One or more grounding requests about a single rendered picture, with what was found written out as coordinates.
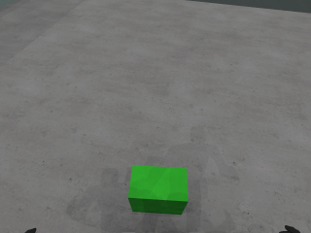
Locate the carton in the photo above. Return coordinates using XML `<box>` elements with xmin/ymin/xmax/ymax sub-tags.
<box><xmin>127</xmin><ymin>165</ymin><xmax>189</xmax><ymax>215</ymax></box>

